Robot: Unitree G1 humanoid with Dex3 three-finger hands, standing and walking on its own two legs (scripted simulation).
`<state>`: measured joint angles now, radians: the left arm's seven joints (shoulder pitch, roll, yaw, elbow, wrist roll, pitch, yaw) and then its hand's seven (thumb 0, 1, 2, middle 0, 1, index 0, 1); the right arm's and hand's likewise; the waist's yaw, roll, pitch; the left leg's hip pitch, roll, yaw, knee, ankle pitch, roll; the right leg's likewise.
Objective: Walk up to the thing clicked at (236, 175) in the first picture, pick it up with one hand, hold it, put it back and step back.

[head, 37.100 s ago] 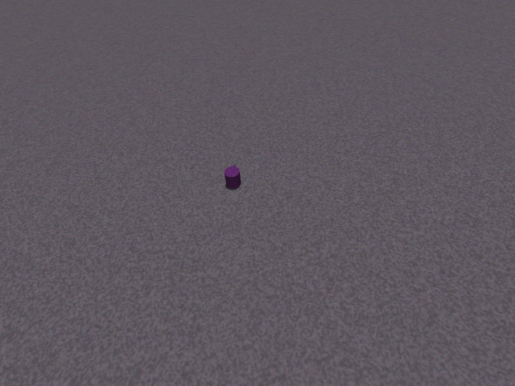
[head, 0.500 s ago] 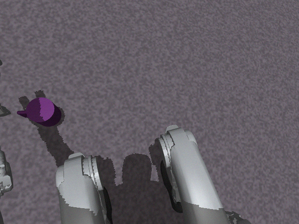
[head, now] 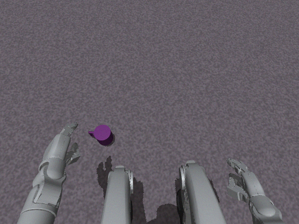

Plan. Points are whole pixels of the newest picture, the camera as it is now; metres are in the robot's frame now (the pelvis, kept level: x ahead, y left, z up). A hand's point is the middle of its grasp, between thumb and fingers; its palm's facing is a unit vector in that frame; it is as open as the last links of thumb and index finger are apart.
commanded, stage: home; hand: left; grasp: from above
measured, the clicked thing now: (100, 134) +0.51 +0.25 -0.48
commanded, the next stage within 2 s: none
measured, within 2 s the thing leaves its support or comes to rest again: neither
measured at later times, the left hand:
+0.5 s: hand (65, 172) +0.25 +0.17 +0.11, palm faces +0.10 -0.97 -0.21, open 7.4 cm
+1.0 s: hand (48, 186) +0.22 +0.18 +0.14, palm faces +0.10 -0.98 -0.19, open 7.4 cm
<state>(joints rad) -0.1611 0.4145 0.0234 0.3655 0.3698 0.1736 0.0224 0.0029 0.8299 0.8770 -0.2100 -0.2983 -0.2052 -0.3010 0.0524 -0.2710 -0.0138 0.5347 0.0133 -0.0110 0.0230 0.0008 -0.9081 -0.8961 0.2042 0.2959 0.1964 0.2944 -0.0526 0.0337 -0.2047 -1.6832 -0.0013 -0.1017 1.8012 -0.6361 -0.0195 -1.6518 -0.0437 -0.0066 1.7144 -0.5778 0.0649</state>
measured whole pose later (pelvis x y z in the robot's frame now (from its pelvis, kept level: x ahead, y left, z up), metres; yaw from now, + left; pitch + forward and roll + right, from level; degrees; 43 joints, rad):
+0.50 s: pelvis +0.06 -0.01 +0.17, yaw +2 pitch +15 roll -3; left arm 0.40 0.21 0.06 -0.05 -0.08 0.46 0.07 0.01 0.90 0.90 -0.20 -0.30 -0.20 -0.30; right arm 0.31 -0.22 0.04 0.53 0.04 -0.15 -0.17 0.01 -0.90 -0.90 0.21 0.30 0.20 0.29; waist -0.08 0.06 -0.19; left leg -0.88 0.04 -0.08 1.14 -0.52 -0.04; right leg -0.86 -0.03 -0.04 1.07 -0.47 0.04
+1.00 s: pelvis +0.07 -0.01 +0.19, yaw +3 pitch +10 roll -3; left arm 0.50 0.22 0.03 -0.14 -0.05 0.46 0.01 0.01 0.91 0.90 -0.20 -0.30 -0.20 -0.30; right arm 0.26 -0.22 0.04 0.53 0.00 -0.26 -0.18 0.01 -0.90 -0.90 0.21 0.30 0.20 0.30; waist -0.03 0.04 -0.16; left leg -0.71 0.03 -0.08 1.02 -0.50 -0.02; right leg -0.68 -0.04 -0.04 0.94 -0.44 0.05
